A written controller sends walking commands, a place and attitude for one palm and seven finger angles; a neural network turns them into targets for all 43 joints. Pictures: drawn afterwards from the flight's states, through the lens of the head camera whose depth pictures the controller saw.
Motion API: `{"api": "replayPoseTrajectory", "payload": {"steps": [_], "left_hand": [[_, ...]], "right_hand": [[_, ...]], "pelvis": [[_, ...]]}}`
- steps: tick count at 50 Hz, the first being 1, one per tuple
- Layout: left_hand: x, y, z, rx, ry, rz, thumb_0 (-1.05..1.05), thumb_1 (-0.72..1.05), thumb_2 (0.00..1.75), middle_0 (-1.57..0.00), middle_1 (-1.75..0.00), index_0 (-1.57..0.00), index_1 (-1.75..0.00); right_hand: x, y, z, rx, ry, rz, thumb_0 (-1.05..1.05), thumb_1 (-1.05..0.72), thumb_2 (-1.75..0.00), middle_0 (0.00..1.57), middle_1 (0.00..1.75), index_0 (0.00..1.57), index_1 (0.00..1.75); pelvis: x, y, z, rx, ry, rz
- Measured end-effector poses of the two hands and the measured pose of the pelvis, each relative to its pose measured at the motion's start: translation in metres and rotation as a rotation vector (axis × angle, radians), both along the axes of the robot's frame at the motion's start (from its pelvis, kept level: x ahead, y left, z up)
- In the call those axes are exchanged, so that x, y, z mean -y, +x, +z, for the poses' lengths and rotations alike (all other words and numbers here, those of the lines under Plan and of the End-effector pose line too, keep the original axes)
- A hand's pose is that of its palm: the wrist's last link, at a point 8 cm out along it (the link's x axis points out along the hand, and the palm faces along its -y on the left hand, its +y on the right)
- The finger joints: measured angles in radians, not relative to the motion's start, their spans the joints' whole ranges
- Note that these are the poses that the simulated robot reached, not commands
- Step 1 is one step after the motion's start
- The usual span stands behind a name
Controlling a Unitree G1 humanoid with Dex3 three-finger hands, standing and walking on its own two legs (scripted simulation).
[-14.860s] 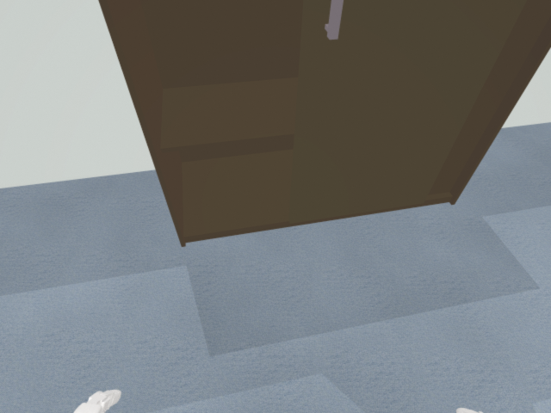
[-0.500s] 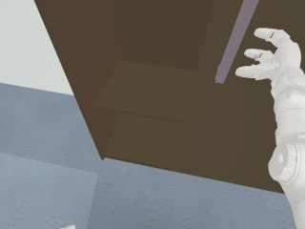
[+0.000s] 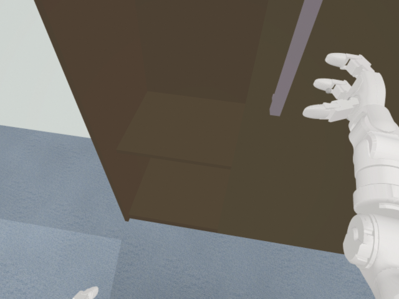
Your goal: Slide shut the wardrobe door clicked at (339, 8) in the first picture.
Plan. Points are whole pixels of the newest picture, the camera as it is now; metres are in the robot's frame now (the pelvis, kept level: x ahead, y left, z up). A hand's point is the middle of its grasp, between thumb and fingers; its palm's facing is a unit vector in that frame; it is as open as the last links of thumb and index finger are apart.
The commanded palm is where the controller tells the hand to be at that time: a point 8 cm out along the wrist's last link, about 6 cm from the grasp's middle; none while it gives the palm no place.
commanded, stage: move the hooked fingers beside the handle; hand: right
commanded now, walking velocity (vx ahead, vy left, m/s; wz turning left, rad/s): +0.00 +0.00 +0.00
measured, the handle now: (292, 51) +0.54 -0.11 +0.26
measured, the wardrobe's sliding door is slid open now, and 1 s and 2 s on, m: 0.48 0.48 0.48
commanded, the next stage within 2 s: feel for the door with the fingertips in 0.66 s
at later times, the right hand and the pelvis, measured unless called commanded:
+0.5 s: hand (330, 89) +0.47 -0.18 +0.23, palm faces +0.04 +1.00 +0.02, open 14.0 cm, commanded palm +0.44 -0.23 +0.22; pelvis -0.01 +0.00 +0.00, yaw +1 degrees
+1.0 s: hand (322, 89) +0.46 -0.16 +0.23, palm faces +0.02 +1.00 +0.03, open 14.0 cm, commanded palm +0.44 -0.21 +0.22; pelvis -0.01 -0.01 +0.00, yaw -1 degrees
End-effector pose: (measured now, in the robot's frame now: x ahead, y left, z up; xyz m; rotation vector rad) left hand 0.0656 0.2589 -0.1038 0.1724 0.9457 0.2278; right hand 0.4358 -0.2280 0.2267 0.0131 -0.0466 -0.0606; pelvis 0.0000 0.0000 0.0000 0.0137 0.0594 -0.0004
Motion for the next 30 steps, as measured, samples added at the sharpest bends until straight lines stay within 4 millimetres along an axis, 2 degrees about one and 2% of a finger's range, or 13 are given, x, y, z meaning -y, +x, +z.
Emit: {"api": "replayPoseTrajectory", "payload": {"steps": [5,9,13,19,24,27,30], "left_hand": [[0.001,0.018,0.005,0.05,0.009,-0.035,0.01,0.9,0.9,-0.2,-0.3,-0.2,-0.3],[0.001,0.018,0.005,0.056,0.013,-0.046,0.01,0.9,0.9,-0.2,-0.3,-0.2,-0.3],[0.0,0.004,0.002,0.029,0.014,-0.033,0.01,0.9,0.9,-0.2,-0.3,-0.2,-0.3],[-0.003,-0.03,-0.002,-0.042,0.009,0.019,0.01,0.9,0.9,-0.2,-0.3,-0.2,-0.3],[-0.004,-0.055,-0.005,-0.106,0.008,0.056,0.01,0.9,0.9,-0.2,-0.3,-0.2,-0.3],[-0.004,-0.061,-0.006,-0.123,0.008,0.065,0.01,0.9,0.9,-0.2,-0.3,-0.2,-0.3],[-0.002,-0.06,-0.005,-0.116,0.009,0.066,0.01,0.9,0.9,-0.2,-0.3,-0.2,-0.3]], "right_hand": [[-0.004,-0.002,0.003,-0.025,0.011,0.001,-0.02,0.51,-0.3,0.3,1.2,0.3,1.2],[-0.005,0.002,0.0,-0.061,0.003,-0.007,-0.02,0.51,-0.3,0.3,1.2,0.3,1.2],[-0.006,0.009,0.0,-0.043,0.017,-0.005,-0.02,0.51,-0.3,0.3,1.2,0.3,1.2],[0.001,0.013,0.009,0.008,0.008,0.0,-0.02,0.5,-0.3,0.3,1.2,0.3,1.2],[0.007,0.013,0.0,-0.029,0.004,0.014,-0.02,0.5,-0.3,0.3,1.2,0.3,1.2],[0.008,0.01,-0.005,-0.025,0.006,0.019,-0.02,0.5,-0.3,0.3,1.2,0.3,1.2],[0.007,0.005,-0.005,0.011,0.016,0.02,-0.02,0.5,-0.3,0.3,1.2,0.3,1.2]], "pelvis": [[-0.002,-0.006,-0.001,0.006,0.001,-0.014],[-0.003,-0.011,-0.001,-0.004,0.001,-0.021],[-0.004,-0.013,-0.002,-0.016,0.0,-0.015],[-0.003,-0.009,-0.001,-0.02,-0.001,0.002],[-0.001,-0.006,-0.001,-0.02,0.002,0.01],[0.002,-0.005,-0.001,-0.017,0.003,0.014],[0.003,-0.005,0.0,-0.01,0.003,0.018]]}}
